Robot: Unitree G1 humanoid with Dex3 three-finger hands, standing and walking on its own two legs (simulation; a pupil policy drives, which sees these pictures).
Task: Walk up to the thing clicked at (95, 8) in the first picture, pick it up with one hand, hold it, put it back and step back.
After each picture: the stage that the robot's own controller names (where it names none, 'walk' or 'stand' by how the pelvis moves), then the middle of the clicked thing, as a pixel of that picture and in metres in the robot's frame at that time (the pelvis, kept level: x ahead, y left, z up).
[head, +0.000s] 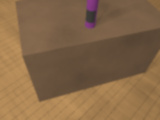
stand; (91, 9) +0.93 -0.07 -0.06
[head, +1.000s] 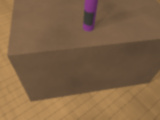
rise first; (90, 10) +0.83 -0.02 -0.03
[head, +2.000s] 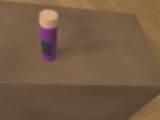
rise first; (48, 38) +0.57 +0.15 -0.02
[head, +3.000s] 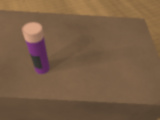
stand; (38, 51) +0.50 +0.19 -0.02
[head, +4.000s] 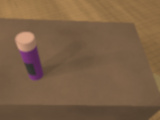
stand; (31, 58) +0.50 +0.22 -0.06
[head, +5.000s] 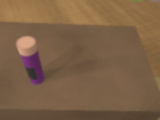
stand; (32, 63) +0.48 +0.21 -0.06
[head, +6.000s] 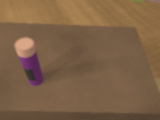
stand; (31, 64) +0.48 +0.22 -0.06
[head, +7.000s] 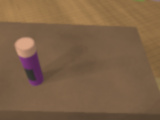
stand; (31, 64) +0.47 +0.22 -0.06
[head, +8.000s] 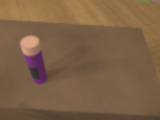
rise first; (35, 62) +0.48 +0.21 -0.06
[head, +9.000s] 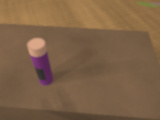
go down; (41, 64) +0.49 +0.20 -0.05
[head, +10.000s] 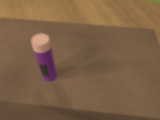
go down; (45, 60) +0.49 +0.19 -0.05
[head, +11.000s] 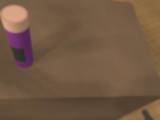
go down; (20, 41) +0.48 +0.18 +0.01
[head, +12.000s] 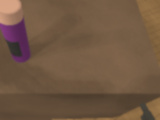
close in; (15, 35) +0.49 +0.19 +0.02
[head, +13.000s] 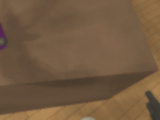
close; out of the picture +0.52 +0.21 +0.06
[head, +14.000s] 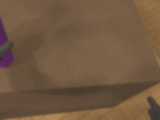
lift; out of the picture +0.47 +0.21 +0.05
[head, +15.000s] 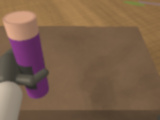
lift; (30, 60) +0.33 +0.14 +0.17
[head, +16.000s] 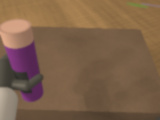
hold; (25, 65) +0.32 +0.16 +0.15
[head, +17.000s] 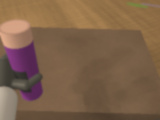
hold; (25, 65) +0.33 +0.17 +0.14
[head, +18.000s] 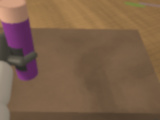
crouch; (21, 44) +0.40 +0.18 +0.17
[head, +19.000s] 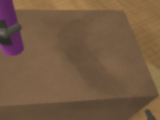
lower; (3, 16) +0.50 +0.19 +0.16
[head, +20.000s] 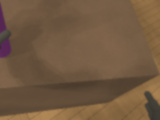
lower; out of the picture +0.51 +0.20 +0.05
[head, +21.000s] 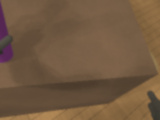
lower; out of the picture +0.50 +0.19 +0.05
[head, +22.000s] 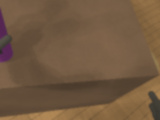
lower; out of the picture +0.50 +0.20 +0.05
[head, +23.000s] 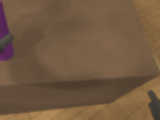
lower; out of the picture +0.50 +0.19 +0.05
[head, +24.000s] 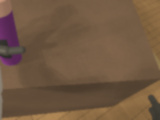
open; (4, 33) +0.48 +0.18 +0.05
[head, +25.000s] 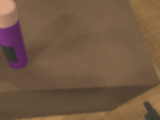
sink last; (11, 39) +0.47 +0.17 +0.03
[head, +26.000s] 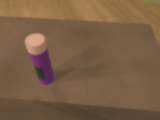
stand; (41, 62) +0.46 +0.19 +0.00
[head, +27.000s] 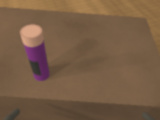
stand; (37, 56) +0.46 +0.18 +0.01
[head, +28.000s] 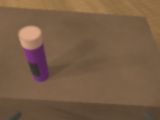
stand; (36, 57) +0.45 +0.18 +0.01
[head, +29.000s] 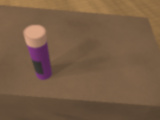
stand; (40, 55) +0.46 +0.17 +0.00
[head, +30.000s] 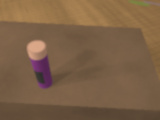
walk; (41, 67) +0.47 +0.18 -0.05
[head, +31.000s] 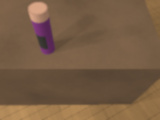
walk; (43, 31) +0.57 +0.18 -0.04
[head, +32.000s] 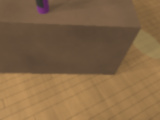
walk; out of the picture +0.87 +0.22 -0.03
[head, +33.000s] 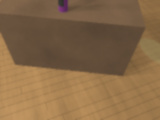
stand; out of the picture +1.07 +0.16 -0.04
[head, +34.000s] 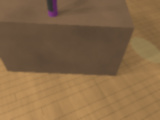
stand; out of the picture +1.06 +0.19 -0.06
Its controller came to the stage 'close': yes
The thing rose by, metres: 0.22
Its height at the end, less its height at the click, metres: +0.00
